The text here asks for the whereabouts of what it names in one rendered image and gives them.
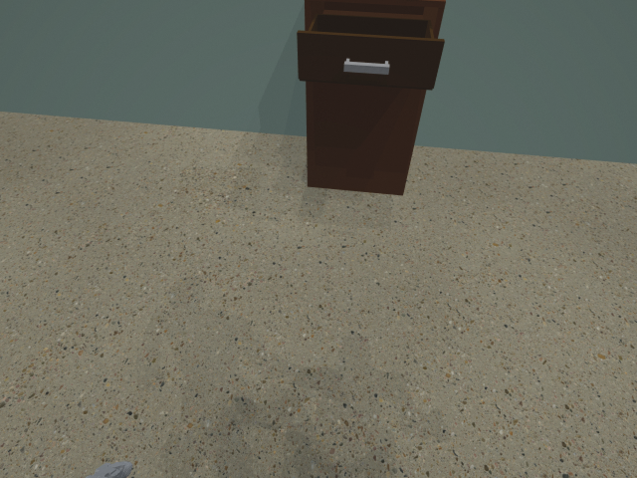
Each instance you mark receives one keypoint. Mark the drawer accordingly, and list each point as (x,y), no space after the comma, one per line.
(407,44)

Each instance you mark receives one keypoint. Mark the handle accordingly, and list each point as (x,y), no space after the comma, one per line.
(368,68)

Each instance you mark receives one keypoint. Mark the cabinet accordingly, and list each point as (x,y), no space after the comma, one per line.
(361,138)

